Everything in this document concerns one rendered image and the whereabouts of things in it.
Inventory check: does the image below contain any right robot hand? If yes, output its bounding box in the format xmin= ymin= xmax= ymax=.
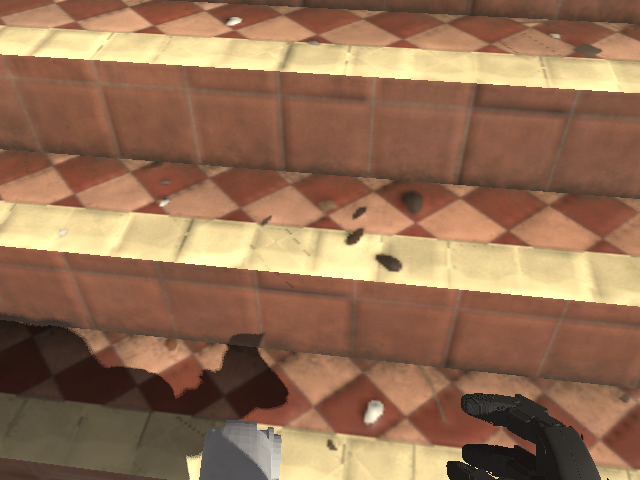
xmin=446 ymin=393 xmax=609 ymax=480

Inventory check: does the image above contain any left robot shin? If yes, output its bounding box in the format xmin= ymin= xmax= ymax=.
xmin=200 ymin=427 xmax=222 ymax=471

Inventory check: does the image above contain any left robot thigh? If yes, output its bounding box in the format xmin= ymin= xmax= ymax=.
xmin=199 ymin=420 xmax=282 ymax=480

